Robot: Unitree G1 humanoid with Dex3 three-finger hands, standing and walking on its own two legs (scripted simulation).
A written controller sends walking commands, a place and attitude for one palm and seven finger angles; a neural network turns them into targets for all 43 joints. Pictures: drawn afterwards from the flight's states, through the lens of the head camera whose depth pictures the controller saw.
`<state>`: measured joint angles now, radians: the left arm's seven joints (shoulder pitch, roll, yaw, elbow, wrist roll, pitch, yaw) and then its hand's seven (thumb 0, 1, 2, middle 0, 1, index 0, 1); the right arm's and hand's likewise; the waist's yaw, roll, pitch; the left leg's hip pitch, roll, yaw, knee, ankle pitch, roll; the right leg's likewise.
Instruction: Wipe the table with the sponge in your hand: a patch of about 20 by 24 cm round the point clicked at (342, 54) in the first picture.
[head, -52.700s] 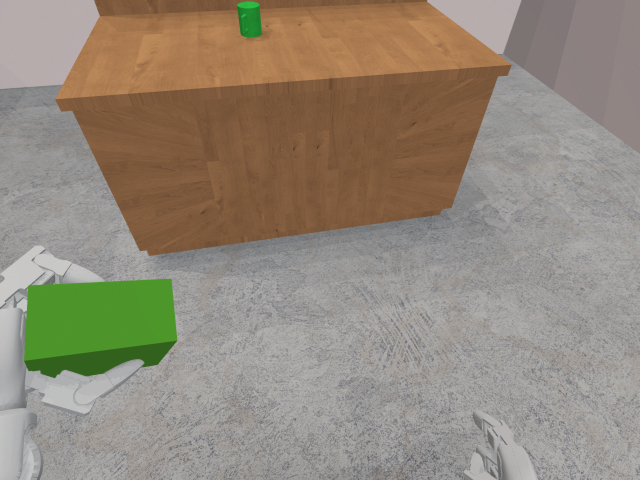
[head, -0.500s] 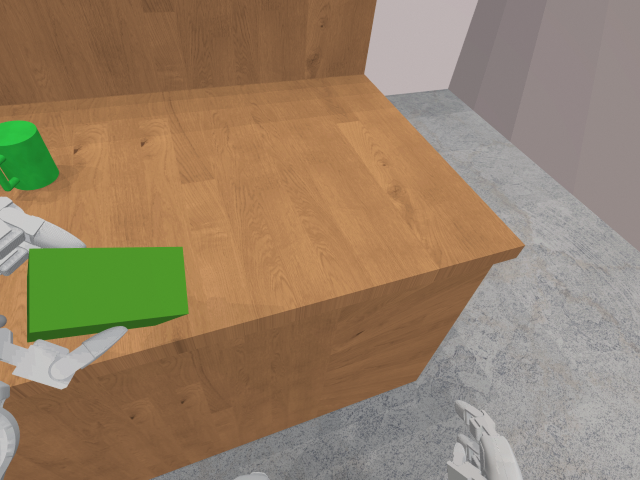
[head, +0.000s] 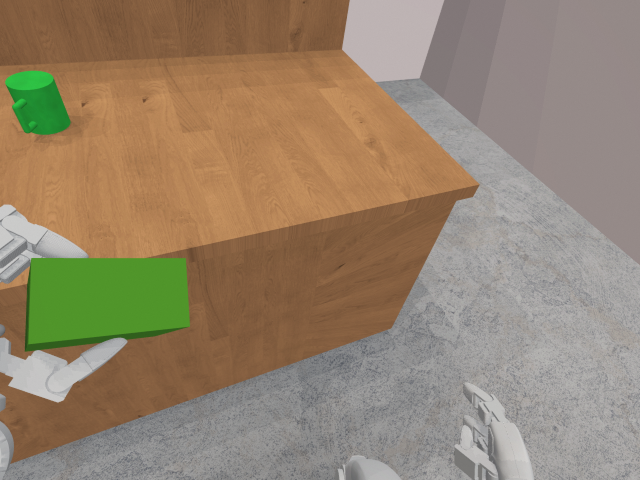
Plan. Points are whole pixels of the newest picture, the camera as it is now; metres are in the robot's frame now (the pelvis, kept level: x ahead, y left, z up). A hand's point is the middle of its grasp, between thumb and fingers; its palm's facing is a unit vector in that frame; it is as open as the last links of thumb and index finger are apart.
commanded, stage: stop stepping back and stand still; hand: left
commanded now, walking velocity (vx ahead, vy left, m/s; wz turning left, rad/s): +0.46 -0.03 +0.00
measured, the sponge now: (126, 303) +0.23 +0.21 +0.16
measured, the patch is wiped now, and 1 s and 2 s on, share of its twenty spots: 1.00 1.00 1.00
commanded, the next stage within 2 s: stand and wait in 1.56 s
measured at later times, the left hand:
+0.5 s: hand out of the picture +0.03 +0.21 +0.18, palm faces +0.40 -0.85 -0.33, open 10.1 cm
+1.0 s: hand out of the picture -0.05 +0.21 +0.19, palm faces +0.45 -0.82 -0.35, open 10.1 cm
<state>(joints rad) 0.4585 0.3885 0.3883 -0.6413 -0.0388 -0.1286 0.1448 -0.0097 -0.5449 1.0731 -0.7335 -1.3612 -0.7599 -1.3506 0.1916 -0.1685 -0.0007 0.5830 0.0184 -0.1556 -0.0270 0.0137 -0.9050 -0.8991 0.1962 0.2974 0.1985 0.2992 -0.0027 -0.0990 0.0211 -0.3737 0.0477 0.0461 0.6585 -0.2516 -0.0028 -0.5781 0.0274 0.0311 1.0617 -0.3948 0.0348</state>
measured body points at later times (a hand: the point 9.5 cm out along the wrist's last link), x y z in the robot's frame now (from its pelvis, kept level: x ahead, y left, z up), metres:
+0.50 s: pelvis -0.17 -0.03 -0.02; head -0.23 +0.00 +0.43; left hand +0.00 +0.25 +0.20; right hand -0.03 -0.29 -0.07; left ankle -0.23 +0.06 -0.72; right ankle -0.08 -0.12 -0.69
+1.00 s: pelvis -0.25 -0.04 -0.01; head -0.29 -0.03 +0.44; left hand -0.08 +0.25 +0.21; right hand -0.09 -0.28 -0.07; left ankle -0.22 +0.07 -0.72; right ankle -0.22 -0.16 -0.66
